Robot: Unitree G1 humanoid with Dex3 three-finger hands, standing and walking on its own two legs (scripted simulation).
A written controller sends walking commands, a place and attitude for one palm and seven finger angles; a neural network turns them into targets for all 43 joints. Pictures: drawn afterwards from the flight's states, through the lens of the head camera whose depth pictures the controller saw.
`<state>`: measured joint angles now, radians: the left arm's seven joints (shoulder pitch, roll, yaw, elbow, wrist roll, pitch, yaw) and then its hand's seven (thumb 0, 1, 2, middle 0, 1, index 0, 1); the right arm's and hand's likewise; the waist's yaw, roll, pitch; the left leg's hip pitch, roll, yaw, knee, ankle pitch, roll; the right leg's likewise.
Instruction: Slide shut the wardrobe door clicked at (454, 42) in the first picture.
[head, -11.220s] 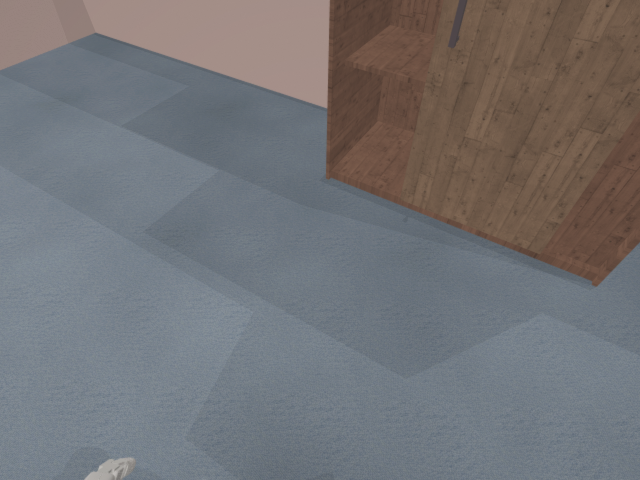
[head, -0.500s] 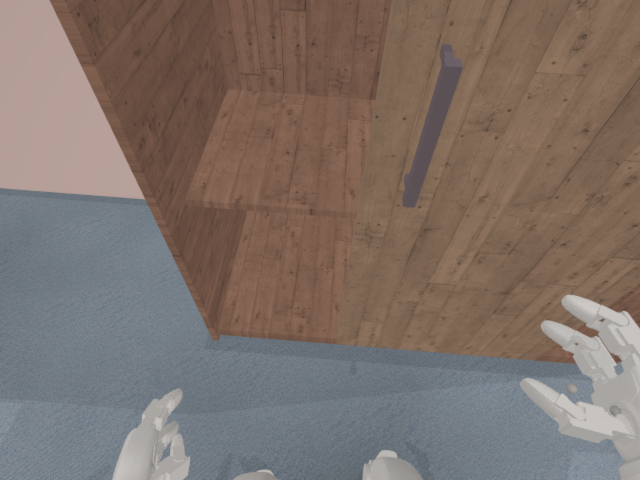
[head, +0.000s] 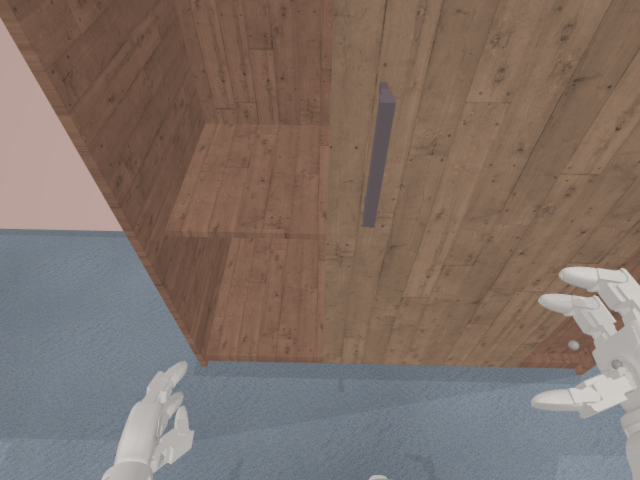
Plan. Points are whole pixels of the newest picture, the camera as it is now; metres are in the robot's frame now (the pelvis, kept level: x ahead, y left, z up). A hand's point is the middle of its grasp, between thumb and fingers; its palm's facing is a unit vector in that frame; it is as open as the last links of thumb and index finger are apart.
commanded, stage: raise the hand with hooked fingers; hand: right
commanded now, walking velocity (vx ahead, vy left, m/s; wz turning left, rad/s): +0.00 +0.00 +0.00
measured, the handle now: (375, 162) +0.52 -0.07 +0.12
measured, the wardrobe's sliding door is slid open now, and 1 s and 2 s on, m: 0.37 0.37 0.37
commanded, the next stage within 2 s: move the hooked fingers beside the handle in 0.78 s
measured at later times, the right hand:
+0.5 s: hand (591, 307) +0.27 -0.26 +0.13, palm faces +0.08 +1.00 -0.03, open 14.0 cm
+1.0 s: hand (568, 305) +0.27 -0.24 +0.14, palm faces +0.08 +1.00 -0.01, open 14.0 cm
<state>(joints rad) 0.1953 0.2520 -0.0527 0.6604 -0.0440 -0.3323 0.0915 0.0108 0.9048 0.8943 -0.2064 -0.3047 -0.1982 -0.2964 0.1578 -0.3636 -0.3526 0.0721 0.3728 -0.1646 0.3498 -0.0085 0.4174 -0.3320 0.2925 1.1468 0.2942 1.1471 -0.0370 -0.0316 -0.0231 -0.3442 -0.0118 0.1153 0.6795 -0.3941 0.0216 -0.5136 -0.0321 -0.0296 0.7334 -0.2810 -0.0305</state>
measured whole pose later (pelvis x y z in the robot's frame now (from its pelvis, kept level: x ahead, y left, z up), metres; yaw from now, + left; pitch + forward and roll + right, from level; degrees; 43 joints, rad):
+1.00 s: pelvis -0.01 +0.02 +0.01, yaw +1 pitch -1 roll +1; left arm 0.22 0.28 -0.05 0.71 -0.06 -0.32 0.11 0.01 0.90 0.89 -0.21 -0.30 -0.20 -0.30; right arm -0.03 -0.38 -0.38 0.21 0.35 -0.05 0.36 -0.01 0.50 -0.30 0.30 1.20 0.30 1.20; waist -0.04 -0.05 0.00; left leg -0.21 -0.03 0.10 0.56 -0.33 0.04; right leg -0.37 -0.05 -0.04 0.59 -0.21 -0.01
